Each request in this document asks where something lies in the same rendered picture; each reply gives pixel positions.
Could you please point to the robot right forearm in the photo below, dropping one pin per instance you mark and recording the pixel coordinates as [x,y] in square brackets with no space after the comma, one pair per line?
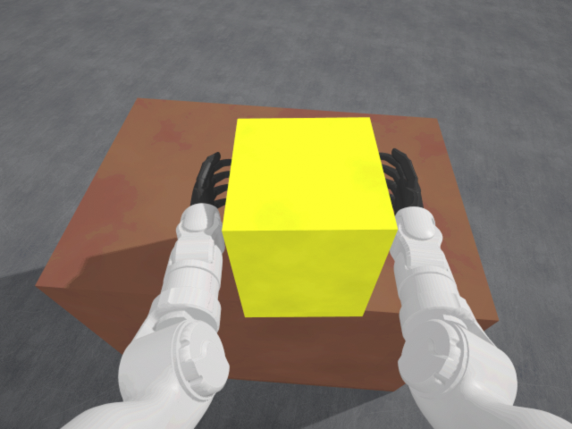
[425,284]

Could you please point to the robot right hand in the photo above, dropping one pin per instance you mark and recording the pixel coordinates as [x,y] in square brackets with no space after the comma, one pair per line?
[405,188]

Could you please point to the robot left hand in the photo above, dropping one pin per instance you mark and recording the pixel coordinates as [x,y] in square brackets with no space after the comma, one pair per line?
[204,189]

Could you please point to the robot left forearm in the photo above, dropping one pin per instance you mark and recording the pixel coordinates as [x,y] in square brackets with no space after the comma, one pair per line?
[193,275]

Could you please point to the carton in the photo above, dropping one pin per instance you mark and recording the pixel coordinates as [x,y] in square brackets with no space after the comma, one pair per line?
[308,221]

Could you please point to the pedestal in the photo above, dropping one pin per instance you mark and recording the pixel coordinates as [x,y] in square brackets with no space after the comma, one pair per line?
[110,263]

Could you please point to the left robot upper arm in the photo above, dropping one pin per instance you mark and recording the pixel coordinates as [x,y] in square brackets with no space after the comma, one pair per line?
[167,379]

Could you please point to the right robot upper arm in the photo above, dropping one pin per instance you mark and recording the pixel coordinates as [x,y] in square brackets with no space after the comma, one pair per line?
[460,381]

